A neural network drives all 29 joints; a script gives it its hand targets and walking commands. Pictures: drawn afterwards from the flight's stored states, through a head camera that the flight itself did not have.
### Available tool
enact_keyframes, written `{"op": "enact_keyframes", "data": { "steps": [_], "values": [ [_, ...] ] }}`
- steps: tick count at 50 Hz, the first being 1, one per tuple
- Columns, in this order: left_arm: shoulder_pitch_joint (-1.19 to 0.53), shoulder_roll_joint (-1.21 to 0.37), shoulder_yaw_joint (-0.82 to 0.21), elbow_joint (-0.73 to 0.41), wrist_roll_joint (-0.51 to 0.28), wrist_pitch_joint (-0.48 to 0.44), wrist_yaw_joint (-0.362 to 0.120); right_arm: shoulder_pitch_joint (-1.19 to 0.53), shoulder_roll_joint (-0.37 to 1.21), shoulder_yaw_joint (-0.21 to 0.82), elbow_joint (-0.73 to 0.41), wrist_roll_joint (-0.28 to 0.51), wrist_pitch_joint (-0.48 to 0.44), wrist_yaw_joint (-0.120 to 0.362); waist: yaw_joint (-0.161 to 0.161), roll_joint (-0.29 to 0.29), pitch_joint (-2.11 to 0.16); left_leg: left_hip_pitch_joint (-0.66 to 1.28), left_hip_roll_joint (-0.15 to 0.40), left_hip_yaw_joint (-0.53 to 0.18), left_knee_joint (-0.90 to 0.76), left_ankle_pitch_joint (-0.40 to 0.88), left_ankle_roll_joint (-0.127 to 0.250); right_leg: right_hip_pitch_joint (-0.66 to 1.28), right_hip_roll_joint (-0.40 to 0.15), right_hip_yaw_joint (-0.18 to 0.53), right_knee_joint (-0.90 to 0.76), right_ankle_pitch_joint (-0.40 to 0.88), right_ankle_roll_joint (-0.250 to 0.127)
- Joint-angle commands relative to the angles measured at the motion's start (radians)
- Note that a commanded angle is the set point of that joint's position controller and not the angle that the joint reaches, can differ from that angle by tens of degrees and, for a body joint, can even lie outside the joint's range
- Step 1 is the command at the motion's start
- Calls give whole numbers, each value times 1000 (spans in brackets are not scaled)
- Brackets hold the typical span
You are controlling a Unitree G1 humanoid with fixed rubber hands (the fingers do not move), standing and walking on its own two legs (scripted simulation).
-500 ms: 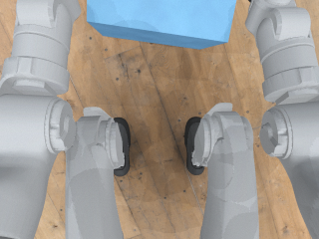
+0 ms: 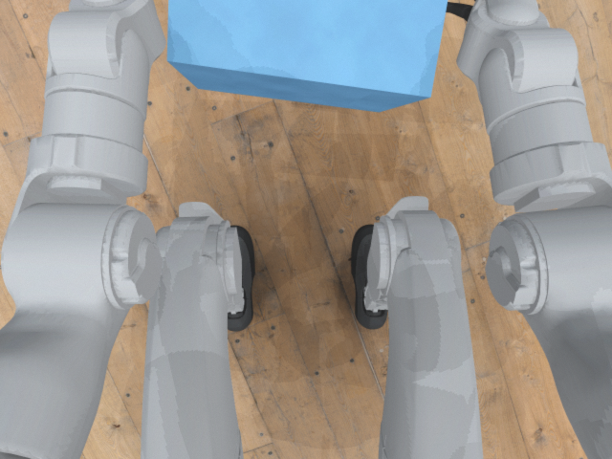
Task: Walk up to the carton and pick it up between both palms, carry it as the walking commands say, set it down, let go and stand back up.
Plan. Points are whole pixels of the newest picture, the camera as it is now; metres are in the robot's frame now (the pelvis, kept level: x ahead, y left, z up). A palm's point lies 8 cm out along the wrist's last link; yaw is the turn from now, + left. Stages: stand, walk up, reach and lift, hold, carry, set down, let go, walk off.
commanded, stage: reach and lift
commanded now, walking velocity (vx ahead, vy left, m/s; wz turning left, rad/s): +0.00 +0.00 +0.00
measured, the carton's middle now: (303, 25) +0.56 -0.01 -0.17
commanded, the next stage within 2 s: none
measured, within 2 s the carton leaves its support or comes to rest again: neither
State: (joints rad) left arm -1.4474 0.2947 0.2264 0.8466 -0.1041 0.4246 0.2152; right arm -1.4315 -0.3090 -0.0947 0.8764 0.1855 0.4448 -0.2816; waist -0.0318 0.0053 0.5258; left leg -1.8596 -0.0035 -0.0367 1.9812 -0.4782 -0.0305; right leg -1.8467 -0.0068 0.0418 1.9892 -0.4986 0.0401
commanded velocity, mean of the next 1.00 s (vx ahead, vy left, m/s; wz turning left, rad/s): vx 0.00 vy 0.00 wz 0.00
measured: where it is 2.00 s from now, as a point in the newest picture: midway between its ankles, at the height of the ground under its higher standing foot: (304, 295)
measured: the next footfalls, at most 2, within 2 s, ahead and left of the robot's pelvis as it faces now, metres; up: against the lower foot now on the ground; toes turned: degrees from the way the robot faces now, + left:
none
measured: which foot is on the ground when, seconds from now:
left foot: down 0.00-1.00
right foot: down 0.00-1.00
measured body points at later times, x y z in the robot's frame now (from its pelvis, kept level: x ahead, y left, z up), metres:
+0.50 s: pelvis -0.01 +0.00 +0.05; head +0.30 +0.00 +0.36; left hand +0.56 +0.16 -0.02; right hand +0.53 -0.18 -0.03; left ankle +0.16 +0.13 -0.40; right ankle +0.16 -0.14 -0.40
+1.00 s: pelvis -0.01 +0.00 +0.11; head +0.28 +0.00 +0.45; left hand +0.53 +0.16 +0.05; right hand +0.50 -0.18 +0.03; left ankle +0.16 +0.13 -0.40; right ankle +0.16 -0.14 -0.40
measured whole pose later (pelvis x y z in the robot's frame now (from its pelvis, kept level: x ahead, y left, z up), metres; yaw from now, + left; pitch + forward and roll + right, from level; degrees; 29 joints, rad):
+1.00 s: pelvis -0.01 +0.00 +0.11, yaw -1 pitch +12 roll +0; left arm -1.28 0.24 0.19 0.78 -0.09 0.48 0.25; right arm -1.21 -0.24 -0.12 0.74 0.14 0.52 -0.30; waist -0.02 0.01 0.53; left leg -1.42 0.00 -0.03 1.63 -0.43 -0.03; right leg -1.41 0.00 0.04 1.62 -0.43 0.04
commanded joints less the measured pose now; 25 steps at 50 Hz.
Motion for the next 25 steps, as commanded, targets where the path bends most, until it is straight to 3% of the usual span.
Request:
{"op": "enact_keyframes", "data": {
  "steps": [1,2,3,4,5,6,7,8,9,10,11,12,13,14,15,16,17,18,19,20,21,22,23,24,25],
  "values": [
    [-801,-1146,-417,-456,-119,-9,-411,-909,1130,328,-609,133,-65,470,13,7,-2767,965,-155,130,-249,290,31,838,157,-133,-281,287,-16],
    [-790,-1145,-432,-408,-135,0,-414,-956,1112,324,-638,139,-68,462,-4,2,-2731,936,-144,121,-254,256,34,847,152,-129,-298,260,-15],
    [-771,-1134,-403,-442,-129,-2,-413,-943,1142,331,-643,135,-55,461,27,-31,-2767,931,-155,119,-263,270,45,881,156,-121,-297,274,-12],
    [-797,-1135,-419,-428,-130,0,-412,-915,1128,316,-576,127,-53,464,-1,-22,-2709,911,-144,111,-267,233,37,827,147,-121,-306,238,-18],
    [-865,-1155,-430,-458,-151,-7,-414,-907,1152,303,-565,127,-49,468,-2,7,-2682,905,-146,108,-284,192,29,820,149,-115,-316,220,-27],
    [-774,-1176,-432,-435,-140,2,-412,-934,1134,335,-631,144,-50,467,23,17,-2724,933,-149,118,-280,242,33,854,151,-111,-324,251,-25],
    [-801,-1151,-435,-518,-132,-3,-408,-900,1162,355,-622,154,-45,467,43,30,-2819,995,-155,113,-291,308,31,876,157,-123,-307,323,-21],
    [-782,-1134,-413,-455,-125,-2,-407,-874,1149,313,-575,129,-42,470,12,15,-2705,933,-150,114,-288,246,31,836,159,-108,-334,261,-21],
    [-728,-1188,-396,-362,-129,4,-413,-942,1140,339,-623,135,-50,469,43,-28,-2688,929,-150,114,-311,233,37,863,154,-114,-346,234,-19],
    [-731,-1189,-413,-404,-136,8,-416,-926,1136,334,-640,132,-47,468,19,-23,-2723,945,-150,109,-309,235,36,885,156,-118,-343,243,-21],
    [-755,-1151,-400,-451,-134,-3,-414,-960,1161,361,-682,146,-46,460,58,-61,-2712,907,-157,115,-300,261,46,911,155,-93,-354,259,-12],
    [-820,-1158,-422,-461,-151,-2,-415,-951,1144,346,-643,147,-46,458,22,-26,-2733,936,-152,108,-326,225,36,928,149,-101,-363,239,-17],
    [-820,-1163,-435,-487,-140,1,-411,-917,1167,364,-626,153,-39,463,38,-1,-2755,972,-153,107,-326,226,30,906,148,-102,-366,244,-22],
    [-795,-1142,-430,-508,-134,8,-406,-946,1161,369,-695,172,-37,464,68,2,-2802,1028,-157,109,-336,247,38,932,160,-105,-361,248,-17],
    [-821,-1162,-452,-498,-154,15,-406,-978,1130,354,-687,173,-41,461,39,37,-2772,1023,-156,110,-348,233,27,923,154,-100,-383,243,-25],
    [-789,-1146,-418,-442,-137,21,-404,-935,1140,346,-612,152,-21,469,38,-14,-2727,1024,-148,94,-368,183,33,885,156,-117,-382,186,-21],
    [-785,-1183,-418,-391,-156,25,-405,-933,1136,308,-585,141,-29,468,3,-3,-2643,1010,-144,91,-390,151,28,854,154,-117,-412,152,-25],
    [-772,-1176,-378,-350,-140,16,-418,-936,1158,290,-548,112,-27,466,29,-32,-2543,879,-149,107,-389,85,34,873,145,-86,-442,83,-26],
    [-805,-1201,-372,-317,-122,14,-427,-920,1159,245,-474,88,-34,474,-3,-2,-2464,878,-143,100,-418,16,30,807,139,-100,-452,31,-30],
    [-784,-1186,-364,-357,-116,7,-428,-905,1187,270,-518,94,-34,480,25,-24,-2551,901,-149,103,-414,67,35,861,147,-98,-449,92,-29],
    [-785,-1208,-385,-318,-126,22,-432,-900,1169,263,-507,92,-29,484,0,7,-2572,937,-146,102,-426,61,28,844,146,-109,-455,75,-30],
    [-766,-1228,-429,-428,-130,21,-427,-927,1166,307,-647,120,-38,486,24,18,-2753,1075,-153,88,-423,177,25,888,158,-123,-432,186,-31],
    [-760,-1216,-421,-400,-129,29,-424,-923,1142,309,-624,120,-25,488,18,36,-2745,1099,-153,97,-430,188,22,876,158,-125,-432,173,-24],
    [-793,-1182,-426,-472,-116,27,-417,-922,1171,341,-633,146,-21,488,62,45,-2813,1137,-152,100,-435,182,23,943,157,-106,-448,174,-28],
    [-787,-1190,-431,-429,-128,30,-417,-913,1137,311,-625,131,-22,489,23,52,-2748,1103,-148,93,-443,163,21,904,157,-110,-458,151,-30]
  ]
}}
